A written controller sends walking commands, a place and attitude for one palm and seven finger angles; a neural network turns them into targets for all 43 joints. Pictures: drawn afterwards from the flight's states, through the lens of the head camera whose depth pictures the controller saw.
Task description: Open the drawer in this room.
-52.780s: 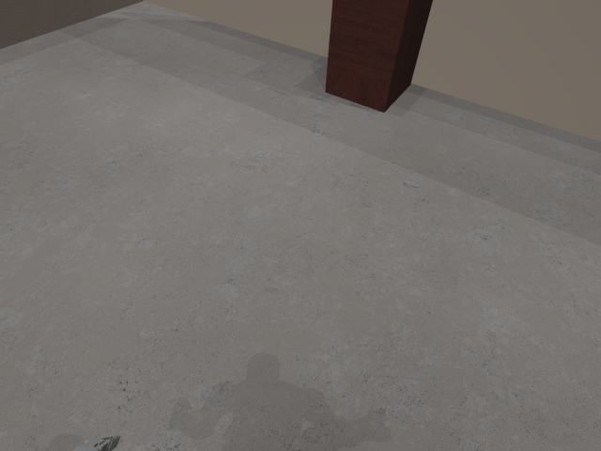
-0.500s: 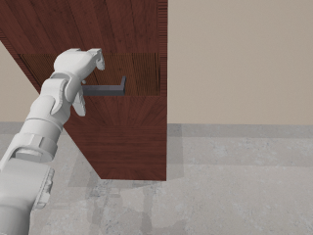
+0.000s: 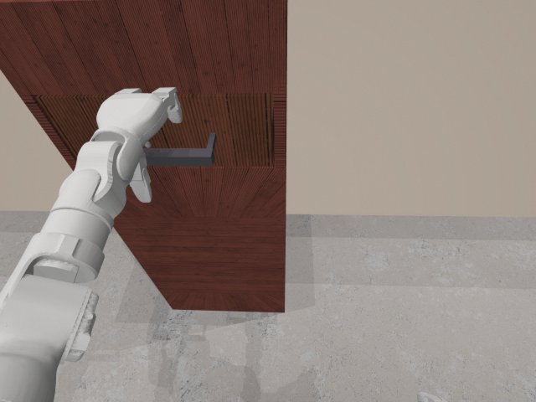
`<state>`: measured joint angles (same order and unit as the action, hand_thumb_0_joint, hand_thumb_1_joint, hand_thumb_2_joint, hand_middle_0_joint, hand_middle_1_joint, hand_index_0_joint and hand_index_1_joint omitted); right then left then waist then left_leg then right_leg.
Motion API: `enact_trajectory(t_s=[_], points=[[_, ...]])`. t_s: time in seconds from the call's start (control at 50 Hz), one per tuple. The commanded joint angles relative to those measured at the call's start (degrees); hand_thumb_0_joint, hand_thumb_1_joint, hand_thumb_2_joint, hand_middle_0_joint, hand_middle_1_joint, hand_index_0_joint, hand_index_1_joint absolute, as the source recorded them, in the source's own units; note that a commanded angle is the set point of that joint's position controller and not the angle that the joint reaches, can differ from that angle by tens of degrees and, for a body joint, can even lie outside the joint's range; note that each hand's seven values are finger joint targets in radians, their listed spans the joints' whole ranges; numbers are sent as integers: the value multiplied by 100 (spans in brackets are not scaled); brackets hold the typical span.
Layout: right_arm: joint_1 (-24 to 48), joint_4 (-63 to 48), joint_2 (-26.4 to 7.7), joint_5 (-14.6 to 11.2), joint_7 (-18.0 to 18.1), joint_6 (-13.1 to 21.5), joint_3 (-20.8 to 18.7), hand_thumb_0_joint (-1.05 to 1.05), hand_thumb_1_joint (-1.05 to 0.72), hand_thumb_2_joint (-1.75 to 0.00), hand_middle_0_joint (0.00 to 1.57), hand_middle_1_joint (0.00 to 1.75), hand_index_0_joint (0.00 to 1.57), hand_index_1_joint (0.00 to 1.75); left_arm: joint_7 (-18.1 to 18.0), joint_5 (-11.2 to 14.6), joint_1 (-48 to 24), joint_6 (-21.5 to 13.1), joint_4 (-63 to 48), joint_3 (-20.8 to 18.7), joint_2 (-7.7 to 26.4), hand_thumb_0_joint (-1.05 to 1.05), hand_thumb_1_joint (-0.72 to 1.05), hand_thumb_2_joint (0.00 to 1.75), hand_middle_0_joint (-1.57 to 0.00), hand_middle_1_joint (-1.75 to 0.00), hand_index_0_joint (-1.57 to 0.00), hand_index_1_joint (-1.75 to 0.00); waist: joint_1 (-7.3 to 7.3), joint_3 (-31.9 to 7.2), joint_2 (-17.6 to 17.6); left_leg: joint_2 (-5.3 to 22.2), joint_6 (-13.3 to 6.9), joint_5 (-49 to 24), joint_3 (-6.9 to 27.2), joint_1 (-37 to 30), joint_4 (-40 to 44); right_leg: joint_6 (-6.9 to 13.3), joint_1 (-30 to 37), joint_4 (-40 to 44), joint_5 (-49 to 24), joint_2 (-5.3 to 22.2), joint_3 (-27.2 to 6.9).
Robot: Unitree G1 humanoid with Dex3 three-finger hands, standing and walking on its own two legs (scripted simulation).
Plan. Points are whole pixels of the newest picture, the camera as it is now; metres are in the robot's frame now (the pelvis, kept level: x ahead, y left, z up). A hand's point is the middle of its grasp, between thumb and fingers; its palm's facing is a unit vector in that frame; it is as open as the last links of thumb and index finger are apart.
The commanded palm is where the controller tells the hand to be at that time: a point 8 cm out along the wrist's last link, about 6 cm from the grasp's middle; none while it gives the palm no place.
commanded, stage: lower the fingers behind the handle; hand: left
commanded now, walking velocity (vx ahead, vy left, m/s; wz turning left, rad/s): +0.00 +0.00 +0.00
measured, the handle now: (159, 148) +0.50 +0.21 +0.10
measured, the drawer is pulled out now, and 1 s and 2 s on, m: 0.00 0.00 0.00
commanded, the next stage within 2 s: close the thumb around the handle in 1.34 s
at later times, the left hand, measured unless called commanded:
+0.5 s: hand (153, 157) +0.46 +0.20 +0.12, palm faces +0.00 -0.03 -1.00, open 13.7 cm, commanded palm +0.45 +0.21 +0.17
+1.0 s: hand (157, 178) +0.45 +0.20 +0.08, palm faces -0.10 -0.01 -0.99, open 13.8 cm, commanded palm +0.45 +0.21 +0.14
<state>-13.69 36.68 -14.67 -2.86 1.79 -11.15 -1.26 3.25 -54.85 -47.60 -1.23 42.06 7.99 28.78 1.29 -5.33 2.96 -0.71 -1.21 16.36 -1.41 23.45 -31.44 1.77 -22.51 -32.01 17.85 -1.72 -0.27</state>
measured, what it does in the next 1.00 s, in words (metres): stands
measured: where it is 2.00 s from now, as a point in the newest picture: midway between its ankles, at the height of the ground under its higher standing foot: outside the picture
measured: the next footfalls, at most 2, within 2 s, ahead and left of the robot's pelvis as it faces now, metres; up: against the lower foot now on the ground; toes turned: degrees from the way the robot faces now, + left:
none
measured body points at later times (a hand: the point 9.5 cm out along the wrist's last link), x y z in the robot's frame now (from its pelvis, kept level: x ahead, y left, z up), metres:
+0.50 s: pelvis +0.00 +0.00 -0.01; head +0.05 -0.01 +0.44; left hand +0.46 +0.20 +0.17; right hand +0.08 -0.26 -0.14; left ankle -0.01 +0.11 -0.73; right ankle -0.03 -0.10 -0.73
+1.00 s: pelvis -0.02 +0.00 -0.01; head +0.04 -0.01 +0.44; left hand +0.45 +0.20 +0.13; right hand +0.03 -0.27 -0.14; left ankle -0.01 +0.11 -0.73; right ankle -0.03 -0.10 -0.73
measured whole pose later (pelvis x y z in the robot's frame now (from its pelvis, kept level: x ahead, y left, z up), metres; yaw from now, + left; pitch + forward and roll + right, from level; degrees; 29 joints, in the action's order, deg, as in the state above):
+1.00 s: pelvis -0.02 +0.00 -0.01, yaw -1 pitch +12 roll +0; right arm -18.1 35.8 -15.1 -2.4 2.9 -9.5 -2.0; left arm -3.2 -58.3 -48.7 -3.2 53.7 7.0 29.2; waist 4.9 -5.7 1.9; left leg 0.0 -1.4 17.3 -1.6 32.5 -37.9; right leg 1.6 -31.2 -37.4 18.1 -2.3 -0.3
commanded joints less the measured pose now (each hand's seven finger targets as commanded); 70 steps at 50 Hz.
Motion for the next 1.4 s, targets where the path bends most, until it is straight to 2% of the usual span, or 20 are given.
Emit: enact_trajectory(t_s=[0.0,0.04,0.12,0.2,0.28,0.42,0.5,0.56,0.6,0.78,0.82,0.88,0.9,0.98,1.0,1.08,1.18,1.26,1.3,1.38], points=[[35,-652,-758,24,94,172,-261,0,-90,-90,20,30,20,30,-281,29,-2561,-144,-1252,-715,1510,0,-50,30,-30,-120,-30,-120,18,-2040,-351,-75,-189,-2267,-36,-988,5,26,898,254,-2312,65,-62],[9,-585,-758,11,100,175,-262,0,-90,-90,20,30,20,30,-329,34,-2600,-161,-1099,-637,1426,0,-50,30,-30,-120,-30,-120,86,-1775,-368,-63,-181,-1997,-24,-931,33,9,661,283,-2078,55,-37],[-76,-547,-757,39,114,218,-309,0,-90,-90,20,30,20,30,-432,11,-2787,-297,-1329,-753,1593,0,-50,30,-30,-120,-30,-120,84,-2144,-214,-92,-191,-2144,-3,-1030,-59,19,733,222,-2216,52,-83],[-167,-496,-737,44,73,230,-343,0,-90,-90,20,30,20,30,-503,40,-2754,-324,-1231,-415,1123,0,-50,30,-30,-120,-30,-120,216,-1996,-148,-72,-173,-2269,41,-1172,-141,44,379,207,-2046,6,-1],[-209,-452,-739,54,53,219,-353,0,-90,-90,20,30,20,30,-605,0,-2799,-279,-1074,-404,1070,0,-50,30,-30,-120,-30,-120,191,-1983,-75,-68,-153,-2097,56,-1101,-145,55,236,155,-1884,-10,24],[-327,-466,-759,92,66,201,-342,0,-90,-90,20,30,20,30,-838,-166,-2710,-236,-702,-768,1465,0,-50,30,-30,-120,-30,-120,104,-2301,-123,-76,-157,-2189,22,-813,-231,55,461,8,-2093,-9,-20],[-414,-410,-798,78,52,178,-351,0,-90,-90,20,30,20,30,-896,-233,-2533,-65,-232,-651,1254,0,-50,30,-30,-120,-30,-120,232,-1912,-492,-30,-161,-2011,17,-643,-237,41,219,59,-1862,-36,31],[-420,-388,-790,54,72,172,-330,0,-90,-90,20,30,20,30,-926,-307,-2680,90,32,-332,977,0,-50,30,-30,-120,-30,-120,326,-1635,-404,-34,-157,-1562,-3,-497,-194,24,-59,99,-1506,-26,30],[-473,-379,-846,62,94,170,-307,0,-90,-90,20,30,20,30,-936,-350,-2647,146,250,-539,1276,0,-50,30,-30,-120,-30,-120,305,-1648,-500,-41,-166,-1410,-7,-351,-176,27,34,140,-1386,-11,-5],[-551,-461,-829,42,153,191,-263,0,-90,-90,20,30,20,30,-891,-489,-2556,238,724,-308,1108,0,-50,30,-30,-120,-30,-120,389,-1391,-481,-37,-171,-789,-57,0,-203,-13,-238,150,-884,20,-49],[-579,-492,-855,37,172,203,-258,0,-90,-90,20,30,20,30,-883,-504,-2516,193,783,-460,1340,0,-50,30,-30,-120,-30,-120,364,-1482,-500,-36,-177,-768,-66,83,-224,-19,-152,130,-899,33,-85],[-614,-580,-824,38,164,255,-280,0,-90,-90,20,30,20,30,-842,-406,-2513,69,575,-258,1004,0,-50,30,-30,-120,-30,-120,382,-1495,-390,-29,-179,-696,-69,2,-256,-13,-290,108,-800,14,-62],[-647,-610,-835,54,185,279,-307,0,-90,-90,20,30,20,30,-827,-328,-2615,-91,348,-397,1127,0,-50,30,-30,-120,-30,-120,411,-1687,-549,-30,-209,-760,-48,-44,-295,-22,-138,113,-887,24,-98],[-706,-606,-753,113,225,396,-391,0,-90,-90,20,30,20,30,-1106,-341,-3163,-704,-679,-835,1635,0,-50,30,-30,-120,-30,-120,343,-2298,105,-68,-214,-987,10,-357,-421,13,-125,-40,-1030,-11,-153],[-768,-546,-776,142,224,421,-398,0,-90,-90,20,30,20,30,-1232,-344,-3210,-771,-698,-975,1783,0,-50,30,-30,-120,-30,-120,374,-2342,-64,-59,-223,-1103,59,-307,-467,17,-108,-74,-1085,-30,-124],[-842,-330,-805,119,123,455,-418,0,-90,-90,20,30,20,30,-1579,-427,-2915,-351,-39,-709,1358,0,-50,30,-30,-120,-30,-120,418,-2082,28,-29,-159,-1132,50,-339,-444,31,-530,-104,-972,-100,9],[-903,-232,-823,128,63,384,-451,0,-90,-90,20,30,20,30,-1520,-402,-3057,-20,-78,-566,1174,0,-50,30,-30,-120,-30,-120,427,-2416,25,-14,-163,-1726,64,-641,-460,40,-316,-117,-1465,-113,53],[-812,-256,-834,100,100,300,-394,0,-90,-90,20,30,20,30,-1342,-350,-2798,108,232,-441,1036,0,-50,30,-30,-120,-30,-120,441,-1959,-247,-21,-179,-1545,41,-429,-349,18,-282,-3,-1423,-92,66],[-776,-278,-867,107,131,288,-386,0,-90,-90,20,30,20,30,-1296,-381,-2846,32,140,-728,1410,0,-50,30,-30,-120,-30,-120,377,-2017,-321,-5,-192,-1558,38,-424,-321,34,-118,9,-1429,-73,30],[-712,-393,-806,99,126,290,-373,0,-90,-90,20,30,20,30,-1212,-346,-2716,-78,3,-503,1086,0,-50,30,-30,-120,-30,-120,358,-1870,-187,-14,-176,-1534,45,-518,-303,43,-252,-4,-1360,-78,57]])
